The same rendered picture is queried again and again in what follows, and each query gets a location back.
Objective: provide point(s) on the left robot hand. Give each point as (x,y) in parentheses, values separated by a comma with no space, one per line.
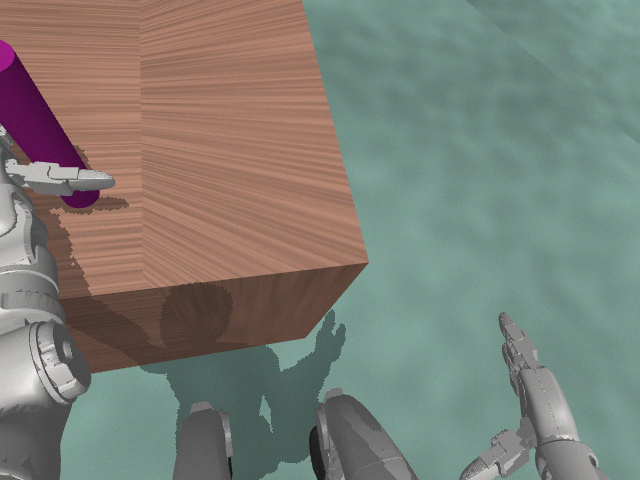
(45,177)

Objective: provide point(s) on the left robot arm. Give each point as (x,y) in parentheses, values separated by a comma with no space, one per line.
(41,369)

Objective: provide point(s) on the right robot foot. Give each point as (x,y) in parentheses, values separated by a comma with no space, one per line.
(316,457)

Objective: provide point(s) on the right robot arm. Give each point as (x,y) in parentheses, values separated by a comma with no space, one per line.
(567,460)

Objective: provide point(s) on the can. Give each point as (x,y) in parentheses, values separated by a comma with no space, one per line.
(28,119)

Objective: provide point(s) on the right robot hand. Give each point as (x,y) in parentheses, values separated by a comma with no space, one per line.
(546,415)

